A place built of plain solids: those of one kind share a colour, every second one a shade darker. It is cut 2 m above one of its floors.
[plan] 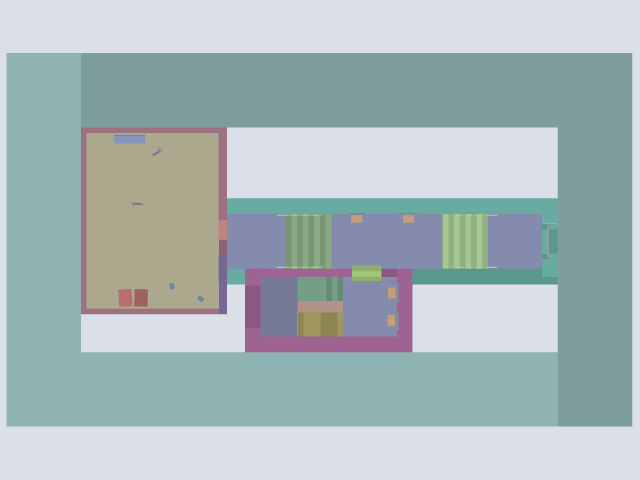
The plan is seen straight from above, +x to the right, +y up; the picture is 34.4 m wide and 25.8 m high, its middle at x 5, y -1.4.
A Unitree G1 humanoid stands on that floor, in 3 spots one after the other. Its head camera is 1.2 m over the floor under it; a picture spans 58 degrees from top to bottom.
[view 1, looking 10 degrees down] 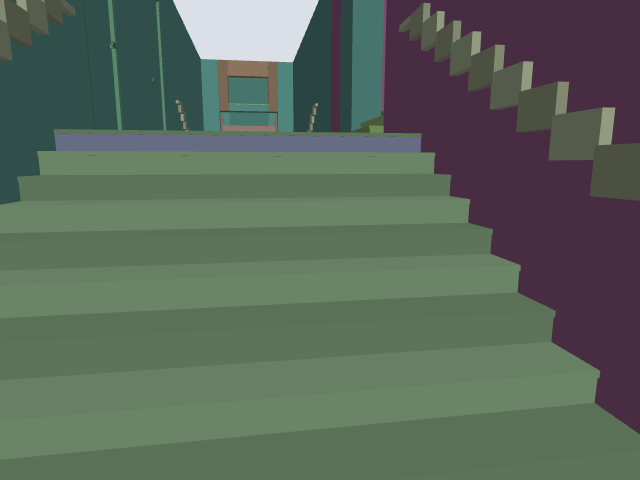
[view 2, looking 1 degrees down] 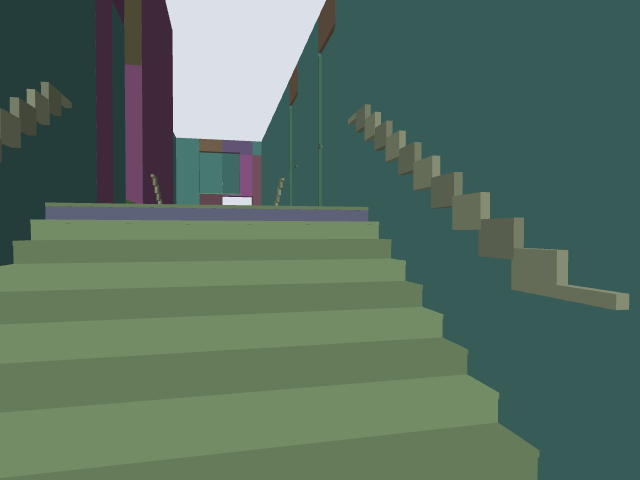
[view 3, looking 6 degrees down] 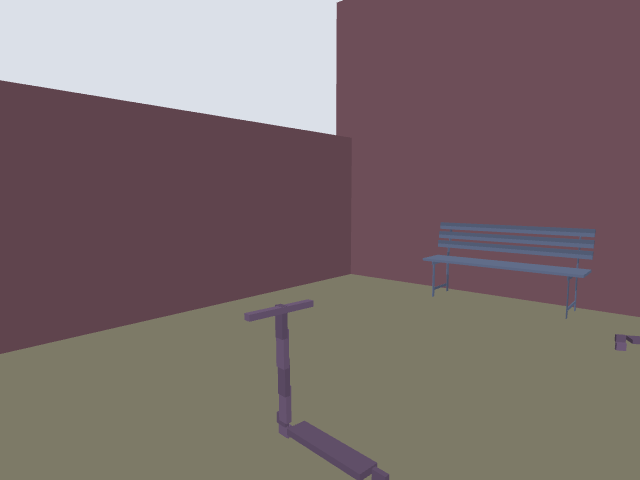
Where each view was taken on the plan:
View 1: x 1.94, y -1.47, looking -9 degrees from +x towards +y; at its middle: flightBk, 2.53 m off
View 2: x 15.78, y -1.47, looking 167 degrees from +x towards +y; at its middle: flightUp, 3.67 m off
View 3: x -3.65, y -0.85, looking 131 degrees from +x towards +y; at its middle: wall_yard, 5.98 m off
